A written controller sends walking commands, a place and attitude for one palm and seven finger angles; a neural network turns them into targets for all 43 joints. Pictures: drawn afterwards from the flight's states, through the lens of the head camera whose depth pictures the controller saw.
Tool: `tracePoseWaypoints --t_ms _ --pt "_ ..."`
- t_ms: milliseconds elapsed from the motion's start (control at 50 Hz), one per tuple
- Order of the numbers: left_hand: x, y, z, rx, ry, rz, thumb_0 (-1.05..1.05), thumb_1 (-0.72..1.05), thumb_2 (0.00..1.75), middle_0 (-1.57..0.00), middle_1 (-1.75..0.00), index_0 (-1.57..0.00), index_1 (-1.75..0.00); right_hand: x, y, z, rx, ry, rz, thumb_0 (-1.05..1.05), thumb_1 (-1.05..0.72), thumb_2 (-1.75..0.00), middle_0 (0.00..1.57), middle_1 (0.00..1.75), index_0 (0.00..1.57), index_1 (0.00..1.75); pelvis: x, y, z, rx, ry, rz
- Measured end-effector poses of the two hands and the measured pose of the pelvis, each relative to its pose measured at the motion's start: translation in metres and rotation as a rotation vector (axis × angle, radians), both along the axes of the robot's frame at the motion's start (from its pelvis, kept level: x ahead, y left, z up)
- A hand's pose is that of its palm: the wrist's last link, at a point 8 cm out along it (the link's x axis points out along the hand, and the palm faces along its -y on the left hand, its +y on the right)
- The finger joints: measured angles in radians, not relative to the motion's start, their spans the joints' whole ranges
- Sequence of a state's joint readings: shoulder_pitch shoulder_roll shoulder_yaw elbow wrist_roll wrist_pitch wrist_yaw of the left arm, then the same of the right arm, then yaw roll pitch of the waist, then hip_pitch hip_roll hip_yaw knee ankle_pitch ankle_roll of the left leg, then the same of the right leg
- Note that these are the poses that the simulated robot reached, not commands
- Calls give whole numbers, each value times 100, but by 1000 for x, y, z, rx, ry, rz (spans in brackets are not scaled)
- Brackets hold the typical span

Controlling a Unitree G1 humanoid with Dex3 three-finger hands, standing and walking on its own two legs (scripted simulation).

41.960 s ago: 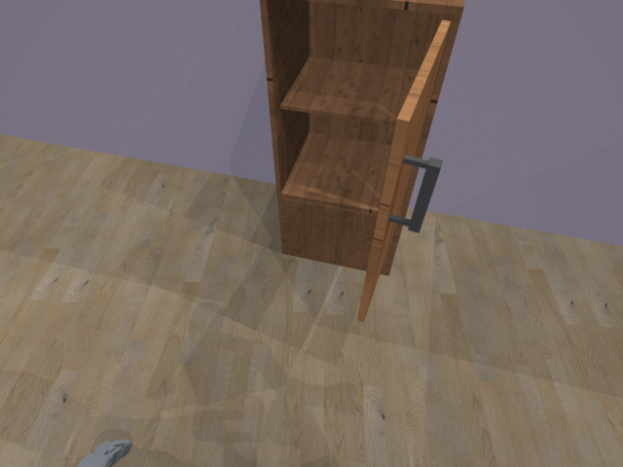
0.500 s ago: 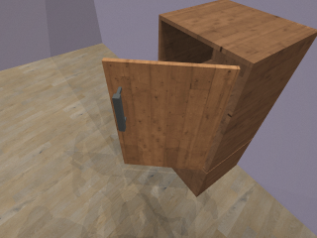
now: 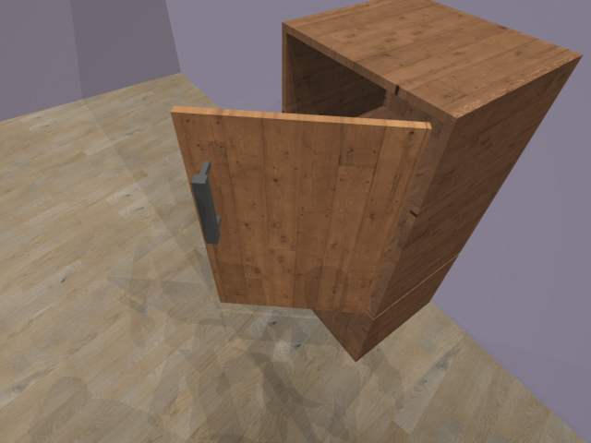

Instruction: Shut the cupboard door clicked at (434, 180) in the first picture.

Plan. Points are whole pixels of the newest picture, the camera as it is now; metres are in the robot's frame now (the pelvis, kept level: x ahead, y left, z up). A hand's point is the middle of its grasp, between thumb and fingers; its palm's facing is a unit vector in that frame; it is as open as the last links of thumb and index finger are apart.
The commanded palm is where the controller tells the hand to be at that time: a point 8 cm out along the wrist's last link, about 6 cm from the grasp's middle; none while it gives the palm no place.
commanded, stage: shuffle to correct the standing spot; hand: left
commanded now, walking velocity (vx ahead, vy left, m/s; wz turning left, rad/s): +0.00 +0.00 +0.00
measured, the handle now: (209, 203) +0.51 +0.19 +0.00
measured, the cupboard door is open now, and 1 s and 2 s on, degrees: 49 49 49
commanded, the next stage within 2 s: come to a stop and stand still in 0.16 s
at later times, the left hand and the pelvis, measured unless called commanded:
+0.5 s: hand out of the picture +0.04 +0.16 -0.18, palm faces +0.01 -0.99 -0.14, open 7.4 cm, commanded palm none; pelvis +0.05 +0.01 +0.00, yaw +0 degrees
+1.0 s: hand out of the picture +0.04 +0.19 -0.17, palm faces +0.00 -0.96 -0.28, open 7.4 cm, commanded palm none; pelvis +0.02 -0.01 -0.01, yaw -1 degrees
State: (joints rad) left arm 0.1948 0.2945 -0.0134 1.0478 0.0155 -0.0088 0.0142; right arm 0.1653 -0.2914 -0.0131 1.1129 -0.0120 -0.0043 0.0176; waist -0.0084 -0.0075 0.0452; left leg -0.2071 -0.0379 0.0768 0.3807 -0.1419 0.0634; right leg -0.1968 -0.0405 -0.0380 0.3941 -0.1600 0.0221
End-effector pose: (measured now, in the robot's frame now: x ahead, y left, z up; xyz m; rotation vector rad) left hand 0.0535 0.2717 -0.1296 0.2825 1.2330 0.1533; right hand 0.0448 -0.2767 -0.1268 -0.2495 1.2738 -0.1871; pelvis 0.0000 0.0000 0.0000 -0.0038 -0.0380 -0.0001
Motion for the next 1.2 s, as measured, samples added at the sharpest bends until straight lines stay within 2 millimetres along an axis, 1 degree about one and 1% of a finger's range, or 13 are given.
tracePoseWaypoints --t_ms 140,220,380,460,540,680,740,820,900,960,1020,1120,1200 --pt "3 -6 -2 -9 20 11 1 91 90 -20 -30 -20 -30 13 4 -1 9 7 12 1 -90 -90 20 30 20 30 8 -1 1 -1 4 1" --pt "0 -16 -8 -34 49 26 1 91 90 -20 -30 -20 -30 17 15 -4 29 20 11 1 -91 -90 20 30 20 30 17 -1 1 -1 7 -2" --pt "-16 -47 -24 -124 146 63 1 91 90 -20 -30 -20 -30 14 51 -14 95 85 -16 1 -91 -90 20 30 20 30 44 2 -2 -3 9 -10" --pt "-20 -59 -26 -152 182 82 1 91 90 -20 -30 -20 -30 10 58 -14 86 123 -39 1 -93 -90 20 30 20 30 52 5 -1 -5 12 -7" --pt "-20 -61 -28 -157 193 93 1 91 90 -20 -30 -20 -30 9 61 -13 73 130 -62 2 -93 -90 21 30 20 30 50 8 -1 -3 13 -8" --pt "-16 -48 -28 -125 160 91 1 91 90 -20 -30 -20 -30 6 59 -15 63 100 -81 1 -92 -90 20 30 20 30 36 9 -4 -3 3 -12" --pt "-14 -40 -26 -94 125 82 1 91 90 -20 -30 -20 -30 8 56 -17 69 59 -58 1 -92 -90 20 30 20 30 30 9 -6 -9 7 -6" --pt "-14 -31 -18 -57 77 79 1 91 90 -20 -30 -20 -30 13 53 -24 89 -5 -24 1 -92 -90 20 30 20 30 25 7 -9 -3 0 0" --pt "-18 -28 -8 -29 55 70 1 91 90 -20 -30 -20 -30 19 49 -26 112 -52 -10 1 -93 -90 20 30 20 30 21 3 -8 6 0 -5" --pt "-22 -30 -3 -18 57 63 1 91 90 -20 -30 -20 -30 20 43 -26 124 -70 -2 1 -92 -90 20 30 20 30 19 -3 -7 13 5 -9" --pt "-25 -35 -1 -15 67 61 1 91 90 -20 -30 -20 -30 17 37 -26 128 -64 5 1 -92 -90 20 30 20 30 18 -9 -6 17 13 -11" --pt "-27 -49 -2 -31 86 59 1 91 90 -20 -30 -20 -30 5 24 -25 121 -14 4 1 -91 -90 20 30 20 30 19 -20 -4 20 23 -10" --pt "-24 -63 -6 -56 101 56 1 91 90 -20 -30 -20 -30 -7 13 -23 106 38 -6 1 -91 -90 20 30 20 30 23 -27 -3 19 27 -9"
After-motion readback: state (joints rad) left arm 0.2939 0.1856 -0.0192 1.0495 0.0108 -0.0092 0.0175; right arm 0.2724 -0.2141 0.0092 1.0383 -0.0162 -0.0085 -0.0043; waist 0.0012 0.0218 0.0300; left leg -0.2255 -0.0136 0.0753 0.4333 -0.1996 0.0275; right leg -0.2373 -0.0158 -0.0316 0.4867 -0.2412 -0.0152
